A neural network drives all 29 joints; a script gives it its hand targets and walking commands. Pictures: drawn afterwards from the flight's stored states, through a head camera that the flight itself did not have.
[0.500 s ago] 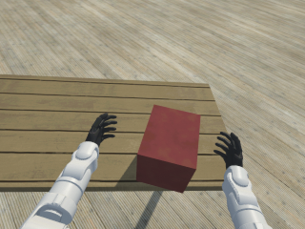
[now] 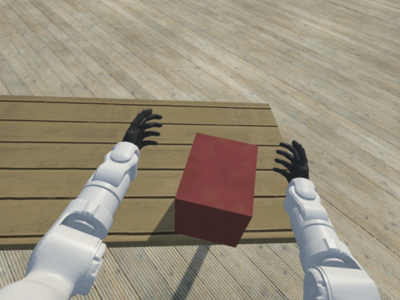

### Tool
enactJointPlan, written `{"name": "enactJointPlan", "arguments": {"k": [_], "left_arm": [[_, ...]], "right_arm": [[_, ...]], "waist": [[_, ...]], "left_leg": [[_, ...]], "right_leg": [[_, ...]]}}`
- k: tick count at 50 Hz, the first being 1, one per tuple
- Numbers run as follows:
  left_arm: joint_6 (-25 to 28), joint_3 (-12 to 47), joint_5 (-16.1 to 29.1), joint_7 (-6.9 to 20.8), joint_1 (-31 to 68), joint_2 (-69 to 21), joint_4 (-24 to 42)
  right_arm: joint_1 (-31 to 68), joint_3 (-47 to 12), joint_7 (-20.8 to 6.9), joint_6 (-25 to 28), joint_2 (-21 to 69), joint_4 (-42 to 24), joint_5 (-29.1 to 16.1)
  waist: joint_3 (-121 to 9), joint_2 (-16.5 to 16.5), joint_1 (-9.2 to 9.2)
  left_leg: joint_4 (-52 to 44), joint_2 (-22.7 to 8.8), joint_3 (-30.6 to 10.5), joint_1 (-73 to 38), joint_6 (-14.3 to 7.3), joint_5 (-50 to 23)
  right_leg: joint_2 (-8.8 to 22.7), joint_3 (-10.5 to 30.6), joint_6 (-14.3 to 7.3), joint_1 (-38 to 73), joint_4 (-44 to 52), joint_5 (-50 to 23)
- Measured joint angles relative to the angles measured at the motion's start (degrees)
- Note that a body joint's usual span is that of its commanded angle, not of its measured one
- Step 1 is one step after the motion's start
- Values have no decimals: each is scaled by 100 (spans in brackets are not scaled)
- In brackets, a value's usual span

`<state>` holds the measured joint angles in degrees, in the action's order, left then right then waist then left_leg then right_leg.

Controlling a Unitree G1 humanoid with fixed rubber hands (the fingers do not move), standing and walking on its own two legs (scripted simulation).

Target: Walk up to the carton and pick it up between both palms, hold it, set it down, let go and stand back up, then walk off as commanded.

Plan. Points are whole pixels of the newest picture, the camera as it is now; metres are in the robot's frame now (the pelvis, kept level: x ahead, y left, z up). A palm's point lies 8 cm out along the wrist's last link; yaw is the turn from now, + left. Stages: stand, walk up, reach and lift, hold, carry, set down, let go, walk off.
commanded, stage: reach and lift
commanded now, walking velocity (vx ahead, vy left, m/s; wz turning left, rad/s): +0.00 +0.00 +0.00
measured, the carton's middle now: (215, 189) +0.42 -0.04 -0.08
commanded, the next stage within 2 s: none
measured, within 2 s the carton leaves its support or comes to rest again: neither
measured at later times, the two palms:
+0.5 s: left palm (150, 184) +0.40 +0.13 -0.05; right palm (287, 211) +0.36 -0.22 -0.07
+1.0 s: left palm (160, 176) +0.42 +0.10 -0.04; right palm (273, 204) +0.37 -0.19 -0.06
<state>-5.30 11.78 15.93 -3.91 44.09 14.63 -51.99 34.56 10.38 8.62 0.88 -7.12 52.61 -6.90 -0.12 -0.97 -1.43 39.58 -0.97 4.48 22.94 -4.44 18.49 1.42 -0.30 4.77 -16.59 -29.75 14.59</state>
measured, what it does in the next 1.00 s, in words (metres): stands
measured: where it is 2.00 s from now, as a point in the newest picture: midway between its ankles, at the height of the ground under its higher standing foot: outside the picture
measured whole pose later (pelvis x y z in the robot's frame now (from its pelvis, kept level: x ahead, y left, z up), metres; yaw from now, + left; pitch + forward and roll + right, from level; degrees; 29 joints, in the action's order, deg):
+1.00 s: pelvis -0.01 -0.03 -0.04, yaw -1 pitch +27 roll -2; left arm 27.1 -5.0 -1.4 -0.6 48.6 6.8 -75.3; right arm 38.3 12.1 11.8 32.7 -0.5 71.1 3.4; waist -13.8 -1.0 -1.5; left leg 50.0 -1.4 4.0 59.1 -3.1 18.4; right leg 1.4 -0.3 2.7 -55.9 -47.4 18.8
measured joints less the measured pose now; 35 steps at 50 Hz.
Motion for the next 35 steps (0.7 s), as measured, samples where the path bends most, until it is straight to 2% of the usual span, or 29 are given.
{"name": "enactJointPlan", "arguments": {"k": [5, 9, 13, 20, 27, 35], "left_arm": [[449, 21, -12, -2, -9, -37, -456], [1170, 31, -34, 20, -52, -92, -1122], [1938, 5, -34, 36, -68, -117, -1687], [2903, -368, -198, 225, -39, -239, -2309], [3301, -941, -735, 326, -36, -509, -2323], [3319, -1435, -1301, 330, 63, -739, -2325]], "right_arm": [[3, 10, 0, 370, 1, 408, 3], [3, 10, -7, 850, 0, 968, 13], [7, 9, -67, 1377, 5, 1259, 12], [53, -58, -118, 2247, 26, 1801, 101], [53, -62, -51, 2848, 240, 1757, 394], [64, -61, 203, 3154, 536, 1719, 718]], "waist": [[-168, 0, -2], [-333, 0, -7], [-671, 0, -7], [-985, 0, -7], [-1231, 0, -7], [-1246, 0, -7]], "left_leg": [[0, 0, -1, 255, 0, -16], [-1, 1, -1, 609, 0, -58], [23, 3, -1, 1277, 0, -152], [339, -17, -19, 2403, 57, -168], [695, -32, -31, 3387, 104, -126], [898, -37, -40, 3601, 130, -38]], "right_leg": [[-2, -1, -29, -264, -19, 2], [-2, -1, -94, -652, -95, 2], [-2, -1, -209, -1393, -282, 2], [-2, -2, -140, -2635, -859, 136], [-2, -1, -198, -3716, -1434, 304], [-2, -1, -222, -3956, -1699, 427]]}}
